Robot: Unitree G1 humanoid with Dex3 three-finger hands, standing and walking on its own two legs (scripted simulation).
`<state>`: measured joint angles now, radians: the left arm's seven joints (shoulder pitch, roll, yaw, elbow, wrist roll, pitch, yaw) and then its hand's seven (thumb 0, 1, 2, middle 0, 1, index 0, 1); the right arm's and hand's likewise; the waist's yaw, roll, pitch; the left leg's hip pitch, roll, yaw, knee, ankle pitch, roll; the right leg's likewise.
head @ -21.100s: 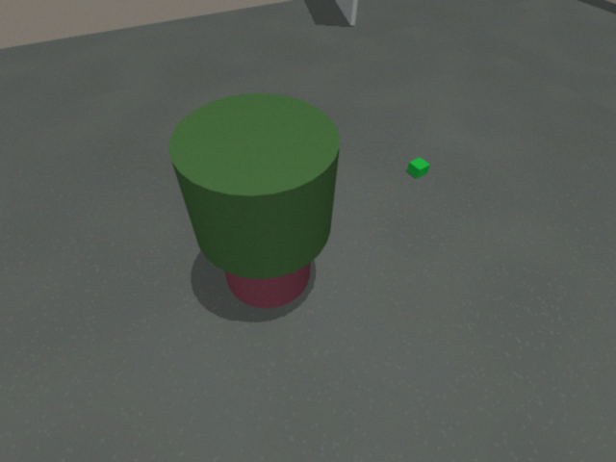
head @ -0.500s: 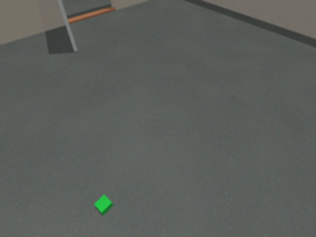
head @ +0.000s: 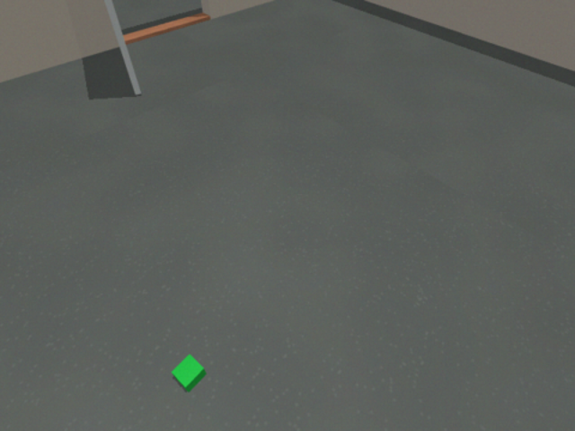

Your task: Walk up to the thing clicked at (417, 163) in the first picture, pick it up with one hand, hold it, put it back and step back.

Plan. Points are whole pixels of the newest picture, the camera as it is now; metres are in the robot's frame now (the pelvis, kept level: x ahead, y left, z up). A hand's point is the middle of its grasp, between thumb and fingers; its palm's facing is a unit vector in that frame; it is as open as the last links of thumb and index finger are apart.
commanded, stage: stand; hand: left
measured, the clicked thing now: (189, 372) +0.42 +0.30 -0.75
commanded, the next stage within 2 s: walk up in 0.28 s
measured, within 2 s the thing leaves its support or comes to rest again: neither
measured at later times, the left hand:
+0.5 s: hand out of the picture +0.04 +0.34 -0.16, palm faces -0.01 -0.87 -0.49, open 7.4 cm
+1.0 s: hand out of the picture +0.08 +0.36 -0.18, palm faces -0.04 -0.92 -0.38, open 7.4 cm
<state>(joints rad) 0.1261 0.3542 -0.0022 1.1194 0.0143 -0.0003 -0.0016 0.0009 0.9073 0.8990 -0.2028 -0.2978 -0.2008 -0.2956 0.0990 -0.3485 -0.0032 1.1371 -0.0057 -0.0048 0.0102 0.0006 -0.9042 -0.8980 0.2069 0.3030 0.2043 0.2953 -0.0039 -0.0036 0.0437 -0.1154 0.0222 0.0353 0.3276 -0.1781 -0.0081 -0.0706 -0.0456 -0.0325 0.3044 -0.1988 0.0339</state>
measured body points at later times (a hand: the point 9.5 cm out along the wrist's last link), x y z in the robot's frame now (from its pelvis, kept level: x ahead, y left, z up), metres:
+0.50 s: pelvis -0.01 +0.05 -0.01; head +0.03 +0.04 +0.43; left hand +0.04 +0.39 -0.12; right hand +0.09 -0.29 -0.13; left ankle -0.01 +0.20 -0.71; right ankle -0.02 -0.14 -0.75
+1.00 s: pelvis +0.00 +0.09 -0.03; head +0.04 +0.09 +0.42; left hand +0.08 +0.41 -0.15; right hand +0.10 -0.22 -0.15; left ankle +0.01 +0.22 -0.74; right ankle +0.00 -0.01 -0.75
